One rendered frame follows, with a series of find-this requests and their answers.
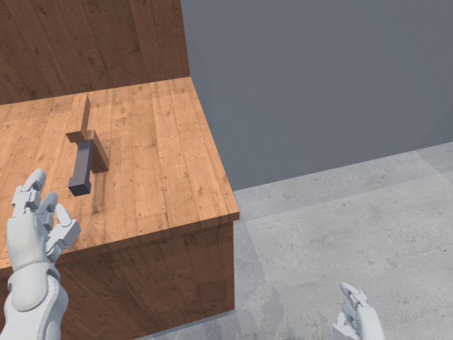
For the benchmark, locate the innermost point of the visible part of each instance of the right robot hand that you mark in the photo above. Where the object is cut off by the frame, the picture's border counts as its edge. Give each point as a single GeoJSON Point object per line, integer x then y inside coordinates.
{"type": "Point", "coordinates": [365, 322]}

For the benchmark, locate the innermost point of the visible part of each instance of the tap lever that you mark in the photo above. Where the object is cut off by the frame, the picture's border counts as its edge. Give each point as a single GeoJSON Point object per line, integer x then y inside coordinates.
{"type": "Point", "coordinates": [79, 184]}

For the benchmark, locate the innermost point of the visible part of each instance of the left robot forearm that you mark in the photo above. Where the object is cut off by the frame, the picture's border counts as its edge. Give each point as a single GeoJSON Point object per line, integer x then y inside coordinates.
{"type": "Point", "coordinates": [35, 305]}

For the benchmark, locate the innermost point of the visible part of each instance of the left robot hand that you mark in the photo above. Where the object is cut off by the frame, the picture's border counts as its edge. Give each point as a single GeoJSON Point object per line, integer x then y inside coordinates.
{"type": "Point", "coordinates": [28, 236]}

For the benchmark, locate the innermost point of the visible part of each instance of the counter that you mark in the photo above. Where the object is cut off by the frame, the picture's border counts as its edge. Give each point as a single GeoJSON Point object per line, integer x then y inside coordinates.
{"type": "Point", "coordinates": [156, 247]}

